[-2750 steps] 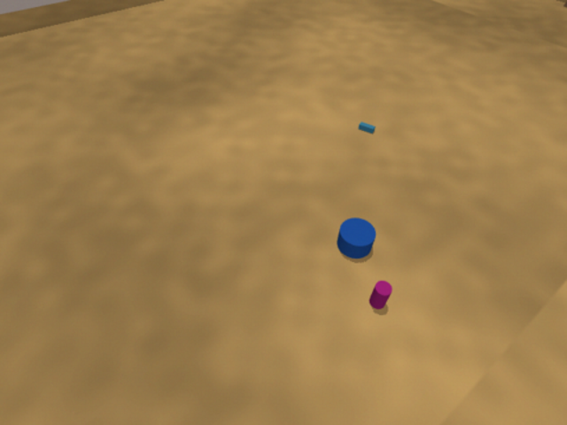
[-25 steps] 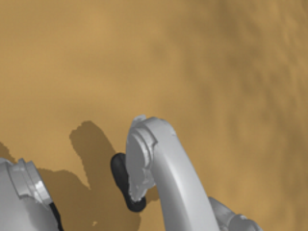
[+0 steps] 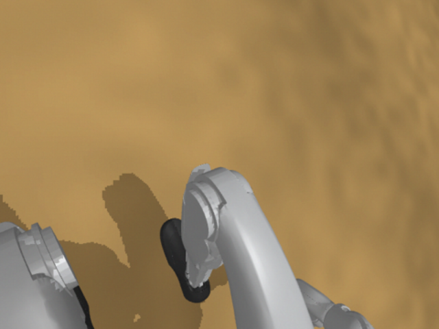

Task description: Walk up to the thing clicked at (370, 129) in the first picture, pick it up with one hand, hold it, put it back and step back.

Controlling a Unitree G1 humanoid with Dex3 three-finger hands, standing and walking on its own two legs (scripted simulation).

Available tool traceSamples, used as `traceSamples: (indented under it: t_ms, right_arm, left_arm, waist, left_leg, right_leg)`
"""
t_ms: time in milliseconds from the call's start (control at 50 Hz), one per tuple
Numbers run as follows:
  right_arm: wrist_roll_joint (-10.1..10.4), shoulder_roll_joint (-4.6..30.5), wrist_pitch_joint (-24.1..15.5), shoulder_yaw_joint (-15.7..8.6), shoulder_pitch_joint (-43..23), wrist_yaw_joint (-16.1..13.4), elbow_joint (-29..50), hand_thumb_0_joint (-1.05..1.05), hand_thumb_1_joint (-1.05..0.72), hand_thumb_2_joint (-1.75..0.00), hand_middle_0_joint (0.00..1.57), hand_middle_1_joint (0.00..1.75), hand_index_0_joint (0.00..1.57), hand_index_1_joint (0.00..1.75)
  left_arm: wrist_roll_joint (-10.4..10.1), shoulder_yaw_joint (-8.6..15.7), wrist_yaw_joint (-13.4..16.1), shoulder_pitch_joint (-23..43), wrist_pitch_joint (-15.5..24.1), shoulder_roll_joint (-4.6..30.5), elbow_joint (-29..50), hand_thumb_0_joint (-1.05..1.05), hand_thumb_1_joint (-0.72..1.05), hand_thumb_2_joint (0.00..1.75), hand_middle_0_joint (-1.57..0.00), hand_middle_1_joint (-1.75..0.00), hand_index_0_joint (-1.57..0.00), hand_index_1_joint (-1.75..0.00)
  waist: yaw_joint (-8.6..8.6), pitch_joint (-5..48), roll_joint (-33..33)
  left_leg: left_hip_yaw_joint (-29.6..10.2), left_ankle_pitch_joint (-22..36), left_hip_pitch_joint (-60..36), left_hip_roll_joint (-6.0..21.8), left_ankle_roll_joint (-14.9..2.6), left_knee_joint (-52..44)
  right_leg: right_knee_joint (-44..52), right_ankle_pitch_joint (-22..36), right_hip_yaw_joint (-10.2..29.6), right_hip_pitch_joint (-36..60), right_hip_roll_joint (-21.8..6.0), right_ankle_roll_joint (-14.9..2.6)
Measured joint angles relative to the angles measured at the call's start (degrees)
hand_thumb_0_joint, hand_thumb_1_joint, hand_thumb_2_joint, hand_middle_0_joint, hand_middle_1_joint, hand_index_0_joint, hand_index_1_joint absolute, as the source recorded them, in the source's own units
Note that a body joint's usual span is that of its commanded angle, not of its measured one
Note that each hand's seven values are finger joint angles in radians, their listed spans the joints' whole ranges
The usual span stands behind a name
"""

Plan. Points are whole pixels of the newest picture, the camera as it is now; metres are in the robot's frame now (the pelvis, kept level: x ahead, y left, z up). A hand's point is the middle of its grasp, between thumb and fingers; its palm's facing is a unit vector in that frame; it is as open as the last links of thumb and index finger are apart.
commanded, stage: close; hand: left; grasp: from above
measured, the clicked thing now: out of the picture +0.43 +0.33 -0.29
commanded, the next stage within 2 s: settle in 0.04 s
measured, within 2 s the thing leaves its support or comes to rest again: leaves its support in 0.42 s
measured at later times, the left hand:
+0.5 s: hand out of the picture +0.42 +0.33 -0.24, palm faces -0.39 -0.17 -0.91, open 6.3 cm
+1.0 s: hand out of the picture +0.41 +0.33 -0.15, palm faces -0.44 -0.15 -0.89, open 6.2 cm
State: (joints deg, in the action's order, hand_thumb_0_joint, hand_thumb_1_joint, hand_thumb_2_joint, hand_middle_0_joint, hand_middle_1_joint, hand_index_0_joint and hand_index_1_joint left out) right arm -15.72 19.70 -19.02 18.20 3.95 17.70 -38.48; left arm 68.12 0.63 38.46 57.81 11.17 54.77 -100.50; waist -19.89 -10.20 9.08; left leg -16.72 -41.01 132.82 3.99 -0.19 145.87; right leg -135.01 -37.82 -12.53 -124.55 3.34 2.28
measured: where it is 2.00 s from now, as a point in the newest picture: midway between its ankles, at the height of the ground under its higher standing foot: (140, 303)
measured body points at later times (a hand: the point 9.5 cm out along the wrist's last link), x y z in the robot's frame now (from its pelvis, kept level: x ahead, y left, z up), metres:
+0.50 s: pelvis +0.00 +0.00 +0.00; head +0.25 +0.14 +0.34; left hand +0.44 +0.34 -0.19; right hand +0.07 -0.24 -0.06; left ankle +0.07 +0.13 -0.27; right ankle +0.12 -0.11 -0.27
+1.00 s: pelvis +0.00 -0.01 +0.01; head +0.22 +0.08 +0.39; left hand +0.43 +0.33 -0.10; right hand +0.10 -0.27 -0.09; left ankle +0.07 +0.13 -0.27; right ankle +0.12 -0.11 -0.27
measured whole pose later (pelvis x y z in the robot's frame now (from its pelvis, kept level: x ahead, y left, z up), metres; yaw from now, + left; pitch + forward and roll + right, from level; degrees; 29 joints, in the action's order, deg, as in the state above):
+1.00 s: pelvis +0.00 -0.01 +0.01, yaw +6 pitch +30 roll -8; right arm -8.2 18.2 -7.5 5.5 8.9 13.1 -41.6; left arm 66.2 2.8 19.8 51.0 7.8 39.9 -78.5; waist -12.9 0.6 0.2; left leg -9.4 -38.1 133.5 3.4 0.2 140.6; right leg -135.7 -37.9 -6.8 -128.3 1.1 0.5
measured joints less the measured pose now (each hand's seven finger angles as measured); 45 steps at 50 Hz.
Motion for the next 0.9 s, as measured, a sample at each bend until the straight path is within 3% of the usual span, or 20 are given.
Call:
traceSamples:
  t_ms: [180, 360, 460, 560, 640, 800, 900]
  right_arm:
    - [0.1, 0.6, -0.2, 0.0, 0.2, 0.1, 0.2, 0.0, -0.91, -0.9, 0.19, 0.3, 0.2, 0.3]
    - [0.4, 0.2, 0.5, -0.4, 1.0, -0.2, -0.1, 0.0, -0.92, -0.91, 0.19, 0.3, 0.2, 0.3]
    - [0.6, -0.2, 1.1, -1.5, 1.7, 0.2, -1.4, 0.0, -0.92, -0.91, 0.2, 0.3, 0.2, 0.3]
    - [1.7, -0.9, 2.2, -4.5, 3.1, 0.4, -2.2, 0.0, -0.92, -0.91, 0.2, 0.3, 0.2, 0.3]
    - [3.3, -1.3, 3.8, -7.1, 4.2, 0.4, -2.9, 0.0, -0.92, -0.9, 0.2, 0.3, 0.2, 0.3]
    - [6.2, -1.4, 6.9, -10.8, 4.3, -0.8, -2.9, 0.0, -0.91, -0.9, 0.2, 0.3, 0.2, 0.3]
    - [7.1, -1.2, 9.1, -11.7, 4.5, -2.6, -2.9, 0.0, -0.91, -0.9, 0.19, 0.3, 0.2, 0.3]
  left_arm:
    - [0.0, -0.3, -0.2, 0.7, -0.3, 0.2, -0.3, 0.0, 0.53, 0.05, -1.01, -0.21, -1.03, -0.17]
    - [-0.3, 1.6, -1.7, -0.1, -1.0, -0.2, 1.6, 0.01, 0.53, 0.0, -1.06, -0.14, -1.08, -0.11]
    - [0.0, 2.9, -2.3, -2.0, -1.4, -2.3, 5.5, 0.01, 0.53, 0.0, -1.08, -0.11, -1.1, -0.08]
    - [0.0, 5.0, -3.7, -5.0, -2.7, -5.5, 11.2, 0.01, 0.53, 0.0, -1.08, -0.08, -1.11, -0.05]
    - [-0.7, 5.4, -5.6, -7.2, -4.2, -8.8, 15.4, 0.01, 0.54, 0.0, -1.09, -0.07, -1.11, -0.03]
    - [-3.0, 1.9, -12.9, -6.7, -7.1, -12.4, 16.2, 0.01, 0.53, 0.0, -1.11, -0.03, -1.13, -0.01]
    - [-3.4, 1.3, -16.9, -6.4, -5.2, -14.0, 19.0, 0.01, 0.53, 0.0, -1.12, -0.02, -1.14, 0.0]
  waist:
    - [-0.32, -0.2, 0.1]
    - [-0.03, 0.0, -0.2]
    - [0.68, 1.3, -1.0]
    - [1.73, 4.1, -3.2]
    - [3.11, 7.4, -5.5]
    - [5.22, 10.9, -8.6]
    - [6.51, 10.8, -9.0]
  left_leg:
    - [0.3, 0.1, 0.0, -0.1, -0.01, 0.1]
    - [0.2, 0.1, 0.0, -0.1, 0.32, -0.2]
    - [0.6, -0.1, 0.1, -0.1, 0.32, -0.2]
    - [1.6, 0.1, 1.1, -0.1, 0.06, -0.3]
    - [3.0, 0.4, 2.0, -0.1, -0.24, -1.0]
    - [6.0, 1.5, 1.7, 0.0, -0.49, -3.3]
    - [6.9, 2.4, 1.0, -0.3, -0.13, -4.6]
  right_leg:
    - [-0.3, -0.1, 0.2, 0.0, -0.1, 0.01]
    - [-0.1, 0.0, 0.1, -0.3, -0.1, -0.28]
    - [-0.4, -0.2, 0.5, -0.6, -0.2, -0.35]
    - [-0.8, -0.4, 1.3, -1.7, -0.4, -0.34]
    - [-1.0, -0.6, 2.3, -3.0, -0.7, -0.41]
    - [-0.8, -0.4, 4.7, -3.9, -1.3, -0.71]
    - [-0.6, -0.1, 5.4, -3.8, -1.8, -1.24]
